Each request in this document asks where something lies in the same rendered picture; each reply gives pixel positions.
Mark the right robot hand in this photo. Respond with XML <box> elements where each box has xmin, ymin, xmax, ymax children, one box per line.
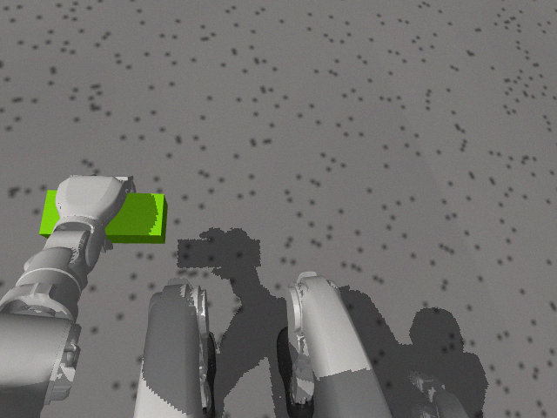
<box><xmin>408</xmin><ymin>371</ymin><xmax>469</xmax><ymax>418</ymax></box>

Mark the left robot hand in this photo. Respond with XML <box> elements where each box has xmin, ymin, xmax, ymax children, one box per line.
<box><xmin>55</xmin><ymin>173</ymin><xmax>137</xmax><ymax>253</ymax></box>

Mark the right robot foot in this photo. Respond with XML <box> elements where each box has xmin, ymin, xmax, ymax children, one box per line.
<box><xmin>277</xmin><ymin>327</ymin><xmax>314</xmax><ymax>418</ymax></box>

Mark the left robot arm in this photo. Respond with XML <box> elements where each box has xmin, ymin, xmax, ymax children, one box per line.
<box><xmin>0</xmin><ymin>216</ymin><xmax>105</xmax><ymax>418</ymax></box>

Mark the carton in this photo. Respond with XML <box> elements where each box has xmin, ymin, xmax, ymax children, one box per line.
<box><xmin>39</xmin><ymin>190</ymin><xmax>168</xmax><ymax>244</ymax></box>

